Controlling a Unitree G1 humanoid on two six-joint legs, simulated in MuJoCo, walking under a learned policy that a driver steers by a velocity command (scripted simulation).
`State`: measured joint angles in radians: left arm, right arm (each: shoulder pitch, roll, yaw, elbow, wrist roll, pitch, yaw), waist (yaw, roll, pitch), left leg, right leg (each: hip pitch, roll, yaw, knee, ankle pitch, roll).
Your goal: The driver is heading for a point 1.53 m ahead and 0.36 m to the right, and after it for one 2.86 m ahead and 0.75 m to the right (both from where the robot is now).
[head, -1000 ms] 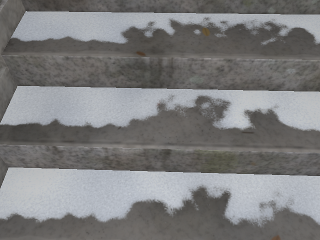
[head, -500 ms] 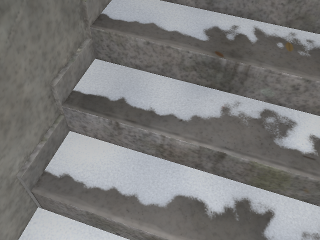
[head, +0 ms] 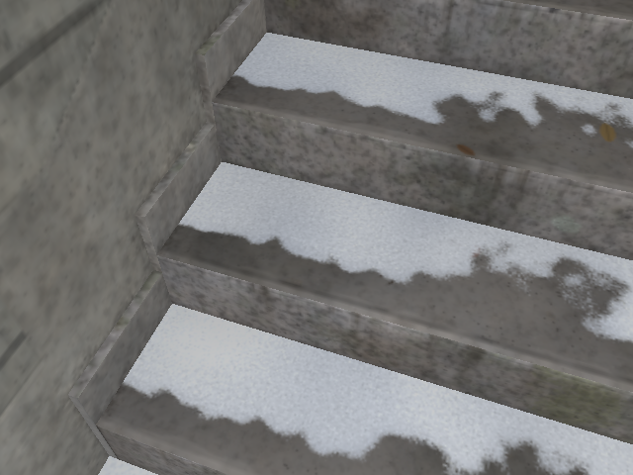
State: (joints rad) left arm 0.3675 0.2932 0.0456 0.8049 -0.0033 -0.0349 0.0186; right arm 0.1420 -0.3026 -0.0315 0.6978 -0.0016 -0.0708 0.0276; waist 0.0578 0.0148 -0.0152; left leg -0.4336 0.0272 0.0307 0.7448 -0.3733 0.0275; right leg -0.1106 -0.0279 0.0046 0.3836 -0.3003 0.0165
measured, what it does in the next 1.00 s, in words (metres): climbs: left foot, then right foot 0.17 m higher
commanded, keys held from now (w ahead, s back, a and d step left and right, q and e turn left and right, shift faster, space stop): w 1.00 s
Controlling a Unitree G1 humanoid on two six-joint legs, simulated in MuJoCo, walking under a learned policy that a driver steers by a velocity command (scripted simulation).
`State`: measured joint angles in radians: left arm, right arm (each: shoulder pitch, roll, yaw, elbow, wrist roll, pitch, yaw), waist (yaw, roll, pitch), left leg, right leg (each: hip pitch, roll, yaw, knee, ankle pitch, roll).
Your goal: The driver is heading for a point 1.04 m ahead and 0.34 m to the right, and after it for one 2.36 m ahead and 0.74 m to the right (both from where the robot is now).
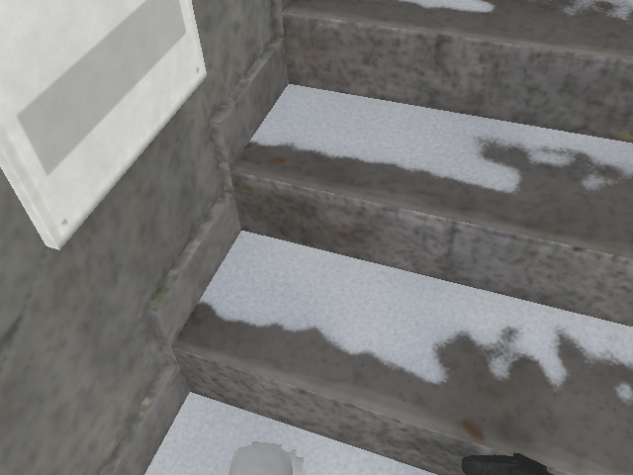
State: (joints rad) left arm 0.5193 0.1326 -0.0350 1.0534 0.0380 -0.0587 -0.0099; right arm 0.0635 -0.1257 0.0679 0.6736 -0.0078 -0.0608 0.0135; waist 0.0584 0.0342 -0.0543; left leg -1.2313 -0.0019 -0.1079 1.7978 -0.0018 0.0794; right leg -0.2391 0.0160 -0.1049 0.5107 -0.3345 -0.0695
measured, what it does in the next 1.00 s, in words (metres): climbs, turning right: left foot 0.17 m higher, then right foot 0.17 m higher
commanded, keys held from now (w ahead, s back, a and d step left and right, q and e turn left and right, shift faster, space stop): w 0.22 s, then w+e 0.78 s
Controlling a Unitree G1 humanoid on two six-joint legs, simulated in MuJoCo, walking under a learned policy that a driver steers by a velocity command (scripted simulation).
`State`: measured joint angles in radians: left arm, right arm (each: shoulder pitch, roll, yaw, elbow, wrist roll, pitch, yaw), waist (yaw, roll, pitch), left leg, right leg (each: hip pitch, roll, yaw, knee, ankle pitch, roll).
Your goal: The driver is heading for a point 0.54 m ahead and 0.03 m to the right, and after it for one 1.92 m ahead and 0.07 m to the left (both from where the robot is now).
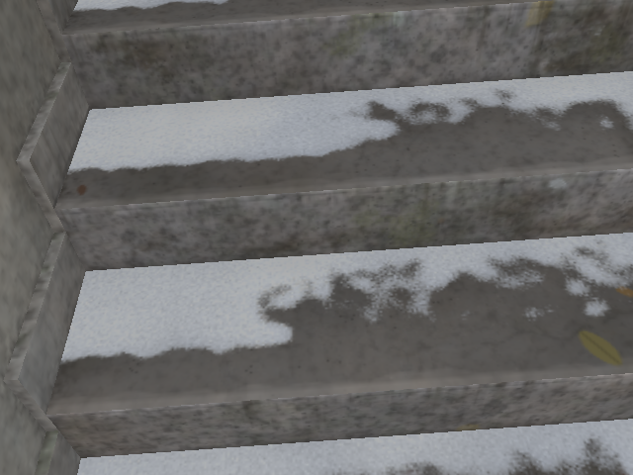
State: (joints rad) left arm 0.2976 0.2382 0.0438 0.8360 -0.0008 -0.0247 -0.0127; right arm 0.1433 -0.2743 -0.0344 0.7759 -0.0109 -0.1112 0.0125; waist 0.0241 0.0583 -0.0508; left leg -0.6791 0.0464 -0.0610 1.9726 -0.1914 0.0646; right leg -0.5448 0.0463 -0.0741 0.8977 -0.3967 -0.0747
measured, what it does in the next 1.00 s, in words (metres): climbs: left foot 0.17 m higher, then right foot 0.14 m higher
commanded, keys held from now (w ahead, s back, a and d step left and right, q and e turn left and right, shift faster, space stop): w+e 0.24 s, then w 0.22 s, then no key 0.26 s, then q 0.28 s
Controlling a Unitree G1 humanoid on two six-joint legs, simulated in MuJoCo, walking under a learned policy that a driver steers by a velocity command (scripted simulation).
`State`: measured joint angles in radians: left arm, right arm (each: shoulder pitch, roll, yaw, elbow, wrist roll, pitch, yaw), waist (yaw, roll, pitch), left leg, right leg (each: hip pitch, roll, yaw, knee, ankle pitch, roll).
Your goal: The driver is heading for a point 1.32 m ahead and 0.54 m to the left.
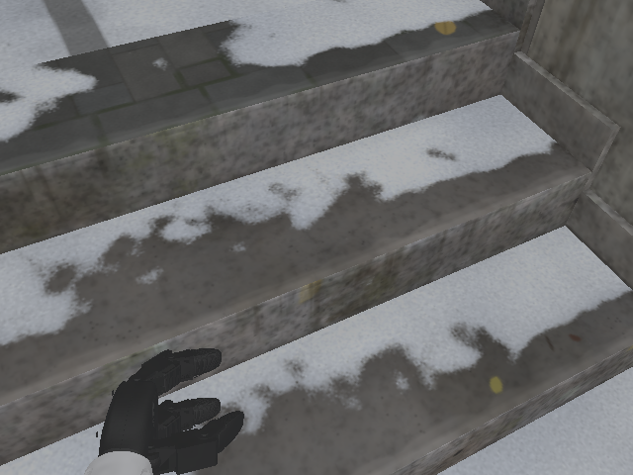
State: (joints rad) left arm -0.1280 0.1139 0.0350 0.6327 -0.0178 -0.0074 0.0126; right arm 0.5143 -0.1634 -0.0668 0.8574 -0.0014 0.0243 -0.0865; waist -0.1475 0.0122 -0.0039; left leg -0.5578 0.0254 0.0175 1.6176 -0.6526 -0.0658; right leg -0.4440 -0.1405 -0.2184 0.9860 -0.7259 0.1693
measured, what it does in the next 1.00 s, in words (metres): climbs, turning left: left foot, then right foot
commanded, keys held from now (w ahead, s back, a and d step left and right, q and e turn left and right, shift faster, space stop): q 0.76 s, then no key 0.24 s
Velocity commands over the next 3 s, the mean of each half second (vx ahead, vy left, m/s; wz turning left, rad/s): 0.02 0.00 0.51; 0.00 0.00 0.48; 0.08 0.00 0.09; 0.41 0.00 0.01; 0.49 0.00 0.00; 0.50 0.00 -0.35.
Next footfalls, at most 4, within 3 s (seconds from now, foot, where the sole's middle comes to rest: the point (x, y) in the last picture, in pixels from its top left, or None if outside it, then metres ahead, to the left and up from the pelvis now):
0.06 left None -0.02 0.08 -0.71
0.24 right None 0.19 -0.09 -0.70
0.70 left None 0.12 0.15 -0.70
1.12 right None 0.22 -0.06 -0.70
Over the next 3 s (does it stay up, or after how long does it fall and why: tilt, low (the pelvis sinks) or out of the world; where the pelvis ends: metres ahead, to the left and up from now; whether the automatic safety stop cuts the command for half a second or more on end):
stays up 0.73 0.47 0.41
